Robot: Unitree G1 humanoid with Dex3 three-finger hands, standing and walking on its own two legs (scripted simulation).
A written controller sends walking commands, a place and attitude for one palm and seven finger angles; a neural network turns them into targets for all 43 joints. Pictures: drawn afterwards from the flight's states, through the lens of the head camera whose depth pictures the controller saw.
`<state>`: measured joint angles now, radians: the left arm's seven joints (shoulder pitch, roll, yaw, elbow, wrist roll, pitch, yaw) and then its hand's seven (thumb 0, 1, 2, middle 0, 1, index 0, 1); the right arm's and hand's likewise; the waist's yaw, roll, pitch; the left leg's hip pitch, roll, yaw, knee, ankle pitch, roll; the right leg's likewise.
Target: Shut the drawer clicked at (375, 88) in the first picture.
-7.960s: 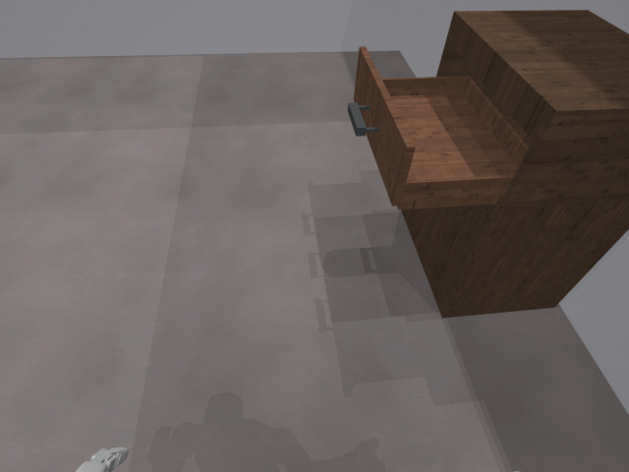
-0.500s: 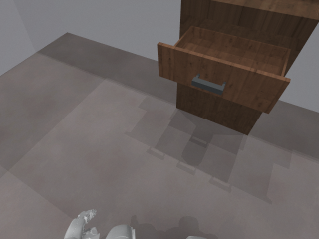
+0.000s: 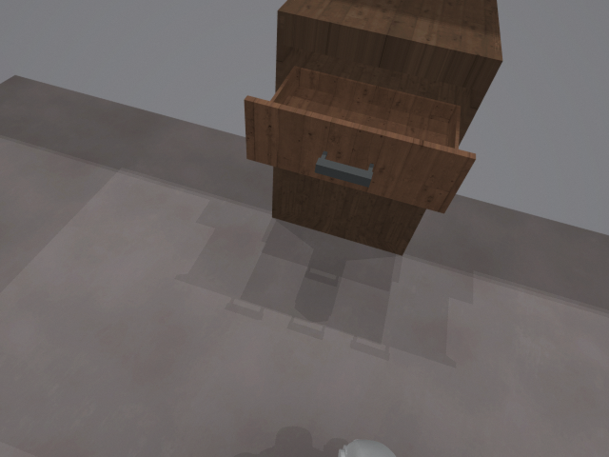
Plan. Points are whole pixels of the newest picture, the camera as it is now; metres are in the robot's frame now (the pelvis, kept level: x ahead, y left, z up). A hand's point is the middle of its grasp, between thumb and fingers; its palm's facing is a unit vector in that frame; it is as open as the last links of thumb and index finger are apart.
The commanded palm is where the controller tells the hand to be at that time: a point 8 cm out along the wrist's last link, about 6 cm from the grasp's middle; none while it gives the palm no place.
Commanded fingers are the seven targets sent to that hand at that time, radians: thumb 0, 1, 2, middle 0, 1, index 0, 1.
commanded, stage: turn to face it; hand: left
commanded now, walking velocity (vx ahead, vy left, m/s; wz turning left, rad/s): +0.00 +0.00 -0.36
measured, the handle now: (345, 166) +0.75 -0.04 -0.11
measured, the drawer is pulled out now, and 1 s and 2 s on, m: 0.29 0.29 0.29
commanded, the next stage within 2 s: take the last steps up to it in 0.20 s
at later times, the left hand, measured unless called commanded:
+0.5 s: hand out of the picture +0.12 +0.09 -0.14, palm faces -0.13 -0.96 -0.25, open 7.3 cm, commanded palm none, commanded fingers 0.00 0.90 0.90 -0.20 -0.30 -0.20 -0.30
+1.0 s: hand out of the picture +0.11 +0.11 -0.18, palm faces -0.17 -0.97 -0.15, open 7.4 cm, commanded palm none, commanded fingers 0.00 0.90 0.90 -0.20 -0.30 -0.20 -0.30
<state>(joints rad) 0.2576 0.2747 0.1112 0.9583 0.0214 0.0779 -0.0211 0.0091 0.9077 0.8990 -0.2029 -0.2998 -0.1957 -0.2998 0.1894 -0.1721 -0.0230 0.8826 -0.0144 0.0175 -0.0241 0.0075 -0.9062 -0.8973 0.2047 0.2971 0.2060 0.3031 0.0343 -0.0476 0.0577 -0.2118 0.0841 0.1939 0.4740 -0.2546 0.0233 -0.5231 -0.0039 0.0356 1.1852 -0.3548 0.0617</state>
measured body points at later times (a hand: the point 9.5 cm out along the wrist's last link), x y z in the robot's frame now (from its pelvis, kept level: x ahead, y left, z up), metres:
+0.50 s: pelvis +0.00 -0.08 +0.00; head +0.00 -0.11 +0.45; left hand +0.13 +0.14 -0.13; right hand -0.04 -0.32 -0.17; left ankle +0.01 +0.09 -0.67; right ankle -0.04 -0.14 -0.74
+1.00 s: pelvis +0.13 -0.07 -0.01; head +0.15 -0.06 +0.44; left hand +0.12 +0.17 -0.17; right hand +0.14 -0.30 -0.15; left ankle +0.16 +0.03 -0.74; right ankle +0.04 -0.15 -0.67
